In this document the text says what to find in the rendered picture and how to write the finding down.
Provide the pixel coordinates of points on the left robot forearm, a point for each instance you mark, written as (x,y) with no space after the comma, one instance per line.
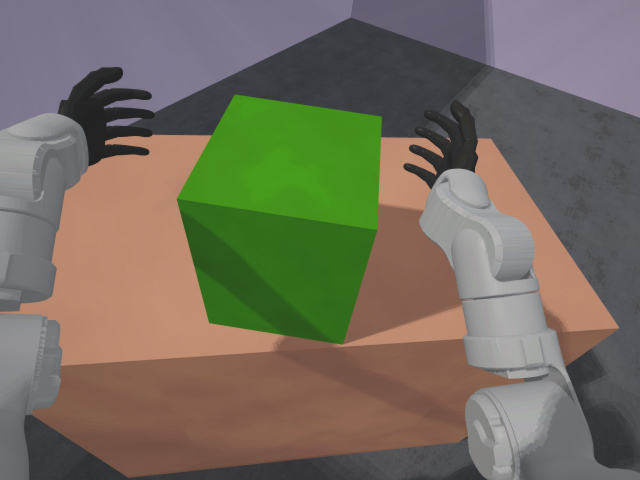
(40,159)

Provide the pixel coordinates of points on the pedestal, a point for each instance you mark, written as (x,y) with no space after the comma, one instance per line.
(150,387)

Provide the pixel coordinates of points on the carton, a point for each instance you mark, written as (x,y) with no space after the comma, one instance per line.
(281,213)

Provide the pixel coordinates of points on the right robot forearm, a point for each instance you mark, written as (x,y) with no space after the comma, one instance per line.
(491,255)

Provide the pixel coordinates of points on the right robot hand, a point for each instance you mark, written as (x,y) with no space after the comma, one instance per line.
(458,154)

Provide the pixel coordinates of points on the left robot upper arm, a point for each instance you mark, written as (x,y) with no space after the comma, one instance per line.
(30,362)

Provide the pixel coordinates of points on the left robot hand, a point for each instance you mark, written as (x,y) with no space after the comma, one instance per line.
(87,109)

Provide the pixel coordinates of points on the right robot upper arm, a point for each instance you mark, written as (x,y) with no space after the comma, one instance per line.
(532,431)

